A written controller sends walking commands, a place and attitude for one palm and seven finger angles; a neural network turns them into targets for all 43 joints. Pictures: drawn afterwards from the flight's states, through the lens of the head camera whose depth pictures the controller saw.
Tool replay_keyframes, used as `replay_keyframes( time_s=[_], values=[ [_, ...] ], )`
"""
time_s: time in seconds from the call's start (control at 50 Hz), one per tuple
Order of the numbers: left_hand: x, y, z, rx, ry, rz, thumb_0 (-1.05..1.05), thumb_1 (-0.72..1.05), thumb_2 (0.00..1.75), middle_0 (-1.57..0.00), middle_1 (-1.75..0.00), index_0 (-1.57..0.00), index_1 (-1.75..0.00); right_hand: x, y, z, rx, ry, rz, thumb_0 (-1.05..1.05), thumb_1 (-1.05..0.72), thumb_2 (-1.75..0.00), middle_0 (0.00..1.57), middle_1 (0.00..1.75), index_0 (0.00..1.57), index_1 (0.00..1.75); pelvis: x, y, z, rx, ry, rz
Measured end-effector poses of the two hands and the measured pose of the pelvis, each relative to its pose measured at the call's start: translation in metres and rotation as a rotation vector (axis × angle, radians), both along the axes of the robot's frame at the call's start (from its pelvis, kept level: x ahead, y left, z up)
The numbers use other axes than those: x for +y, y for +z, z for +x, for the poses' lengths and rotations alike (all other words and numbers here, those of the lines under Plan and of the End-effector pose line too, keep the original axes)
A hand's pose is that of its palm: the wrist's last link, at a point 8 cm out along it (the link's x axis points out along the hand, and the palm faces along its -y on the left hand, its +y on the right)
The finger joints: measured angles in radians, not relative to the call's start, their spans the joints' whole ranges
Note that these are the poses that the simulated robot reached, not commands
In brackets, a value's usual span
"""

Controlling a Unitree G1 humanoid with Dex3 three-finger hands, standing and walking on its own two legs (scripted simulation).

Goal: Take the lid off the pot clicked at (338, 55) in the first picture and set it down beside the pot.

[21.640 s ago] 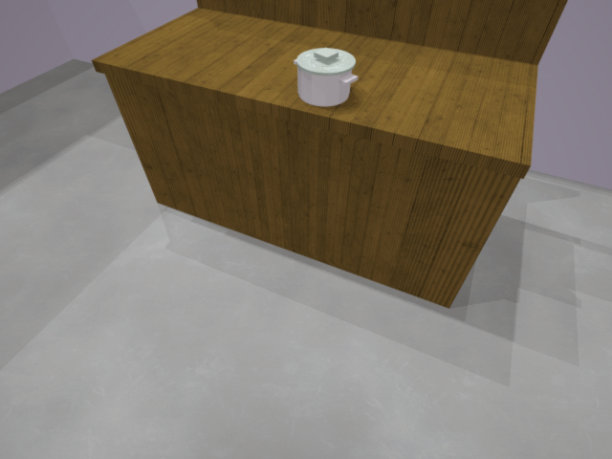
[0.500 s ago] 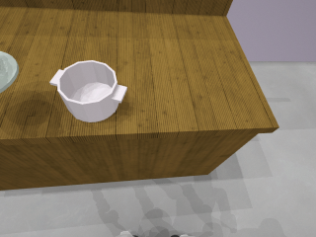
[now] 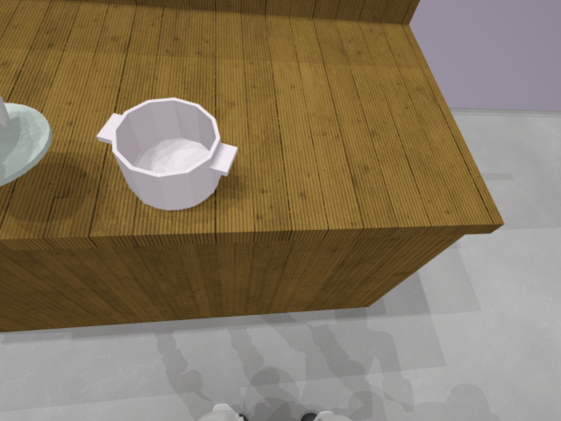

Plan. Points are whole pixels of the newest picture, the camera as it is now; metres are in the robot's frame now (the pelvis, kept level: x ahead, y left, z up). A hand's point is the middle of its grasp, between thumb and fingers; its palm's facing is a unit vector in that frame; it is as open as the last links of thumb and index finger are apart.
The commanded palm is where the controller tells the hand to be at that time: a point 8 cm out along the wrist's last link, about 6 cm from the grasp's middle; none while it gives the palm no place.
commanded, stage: lower the lid onto the table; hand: left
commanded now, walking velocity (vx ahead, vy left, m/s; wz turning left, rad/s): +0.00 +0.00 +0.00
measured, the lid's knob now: out of the picture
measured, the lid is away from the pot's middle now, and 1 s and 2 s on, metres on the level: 0.23 0.24 0.23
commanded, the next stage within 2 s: open the fingers wide in 1.56 s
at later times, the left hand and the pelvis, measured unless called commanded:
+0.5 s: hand out of the picture +0.46 +0.38 +0.09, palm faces -0.46 -0.13 -0.88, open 8.5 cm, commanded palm +0.53 +0.37 +0.16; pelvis +0.00 +0.02 -0.01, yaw +0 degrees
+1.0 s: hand out of the picture +0.45 +0.38 +0.06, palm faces -0.48 -0.12 -0.87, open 8.5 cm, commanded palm +0.54 +0.37 +0.12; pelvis -0.01 +0.01 -0.01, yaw +1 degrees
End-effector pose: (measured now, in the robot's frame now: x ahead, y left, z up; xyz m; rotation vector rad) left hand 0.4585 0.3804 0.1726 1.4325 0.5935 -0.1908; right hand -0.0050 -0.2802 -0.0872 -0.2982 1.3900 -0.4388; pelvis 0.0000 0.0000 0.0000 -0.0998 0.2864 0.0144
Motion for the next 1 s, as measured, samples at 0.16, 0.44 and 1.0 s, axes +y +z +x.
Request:
replay_keyframes(
  time_s=[0.16, 0.44, 1.0],
  values=[
    [0.001, 0.000, 0.004, -0.024, -0.026, 0.010, 0.00, 0.12, 0.88, -0.60, -1.01, -0.56, -0.99, 0.008, -0.001, -0.008, 0.013, -0.003, -0.003, 0.00, -0.90, -0.90, 0.21, 0.30, 0.20, 0.30, 0.008, -0.002, -0.002, 0.009, 0.003, -0.007],
    [-0.002, -0.018, 0.009, -0.014, -0.049, 0.004, 0.00, 0.12, 0.88, -0.61, -1.01, -0.56, -0.99, 0.017, 0.000, -0.020, 0.037, -0.013, -0.004, 0.00, -0.90, -0.90, 0.21, 0.30, 0.20, 0.30, 0.015, -0.004, -0.004, 0.024, 0.005, -0.012],
    [0.004, -0.051, 0.004, 0.008, -0.045, 0.010, 0.00, 0.13, 0.88, -0.61, -1.01, -0.56, -0.98, 0.015, -0.006, -0.022, 0.073, -0.002, -0.015, 0.00, -0.90, -0.90, 0.21, 0.30, 0.20, 0.30, 0.013, -0.014, -0.009, 0.064, 0.020, -0.026]
  ],
)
